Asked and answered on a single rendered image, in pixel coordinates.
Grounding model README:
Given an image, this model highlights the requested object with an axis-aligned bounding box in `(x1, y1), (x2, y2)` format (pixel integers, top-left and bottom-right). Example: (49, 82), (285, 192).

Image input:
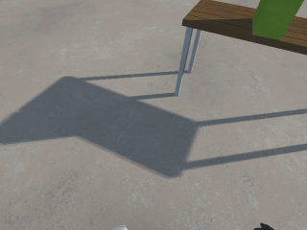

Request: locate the table
(175, 0), (307, 96)

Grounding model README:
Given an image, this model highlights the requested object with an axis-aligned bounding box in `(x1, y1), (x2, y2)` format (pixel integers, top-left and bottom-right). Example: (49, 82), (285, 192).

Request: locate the carton
(252, 0), (304, 40)

